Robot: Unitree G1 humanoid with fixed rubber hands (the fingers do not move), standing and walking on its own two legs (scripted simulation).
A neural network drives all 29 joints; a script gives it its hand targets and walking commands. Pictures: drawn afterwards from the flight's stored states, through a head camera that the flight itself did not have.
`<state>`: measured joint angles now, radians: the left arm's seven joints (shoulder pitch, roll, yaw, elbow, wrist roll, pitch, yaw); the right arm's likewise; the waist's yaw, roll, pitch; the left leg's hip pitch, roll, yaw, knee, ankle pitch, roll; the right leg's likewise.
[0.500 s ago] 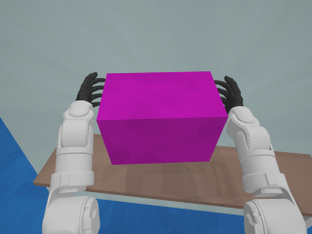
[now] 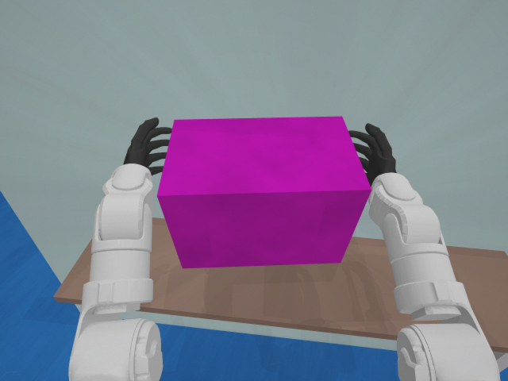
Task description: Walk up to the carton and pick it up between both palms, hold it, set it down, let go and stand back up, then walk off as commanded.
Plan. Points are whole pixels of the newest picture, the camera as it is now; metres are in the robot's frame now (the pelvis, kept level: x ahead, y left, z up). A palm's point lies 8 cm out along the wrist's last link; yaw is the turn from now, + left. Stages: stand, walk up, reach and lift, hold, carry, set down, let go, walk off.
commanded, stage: hold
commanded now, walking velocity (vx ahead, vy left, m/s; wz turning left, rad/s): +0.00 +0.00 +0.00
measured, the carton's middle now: (260, 194) +0.38 +0.01 +0.15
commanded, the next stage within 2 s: none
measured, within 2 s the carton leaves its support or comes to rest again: neither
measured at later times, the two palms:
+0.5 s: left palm (139, 168) +0.36 +0.19 +0.21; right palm (379, 175) +0.36 -0.17 +0.20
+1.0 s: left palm (138, 168) +0.36 +0.19 +0.21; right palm (379, 175) +0.36 -0.17 +0.20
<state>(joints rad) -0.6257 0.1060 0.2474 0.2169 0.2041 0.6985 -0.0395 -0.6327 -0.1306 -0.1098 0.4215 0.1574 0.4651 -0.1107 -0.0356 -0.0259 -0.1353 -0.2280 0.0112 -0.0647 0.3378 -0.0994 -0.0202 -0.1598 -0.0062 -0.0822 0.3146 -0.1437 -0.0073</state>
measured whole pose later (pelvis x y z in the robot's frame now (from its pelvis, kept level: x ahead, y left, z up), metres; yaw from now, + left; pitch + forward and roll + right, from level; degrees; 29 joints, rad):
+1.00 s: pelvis +0.00 +0.00 +0.00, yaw +0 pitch -1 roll -1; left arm -0.63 0.11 0.25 0.21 0.21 0.70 -0.05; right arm -0.63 -0.13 -0.11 0.42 0.16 0.47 -0.11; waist -0.04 -0.03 -0.14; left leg -0.23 0.01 -0.06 0.34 -0.10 -0.02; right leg -0.16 -0.01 -0.08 0.31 -0.14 -0.01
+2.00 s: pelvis +0.00 +0.00 +0.00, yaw +0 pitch -1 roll -1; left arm -0.63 0.11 0.25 0.21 0.21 0.70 -0.05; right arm -0.63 -0.13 -0.11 0.42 0.16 0.47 -0.11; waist -0.04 -0.03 -0.13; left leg -0.23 0.01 -0.06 0.34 -0.10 -0.02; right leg -0.16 -0.01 -0.08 0.31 -0.14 -0.01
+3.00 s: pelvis +0.00 +0.00 +0.00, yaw +0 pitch -1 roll -1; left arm -0.63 0.11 0.25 0.21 0.22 0.70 -0.05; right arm -0.63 -0.13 -0.11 0.41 0.16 0.47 -0.11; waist -0.04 -0.03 -0.13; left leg -0.23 0.01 -0.06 0.34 -0.09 -0.02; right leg -0.16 -0.01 -0.08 0.31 -0.14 -0.01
